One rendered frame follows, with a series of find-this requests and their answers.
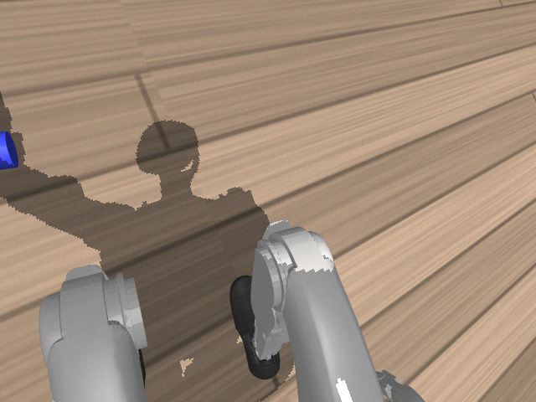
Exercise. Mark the can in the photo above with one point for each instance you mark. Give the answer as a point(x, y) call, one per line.
point(8, 153)

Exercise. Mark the right robot foot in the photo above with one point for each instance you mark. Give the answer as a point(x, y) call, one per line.
point(244, 320)

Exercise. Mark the right robot hand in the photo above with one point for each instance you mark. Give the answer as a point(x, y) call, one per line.
point(391, 388)

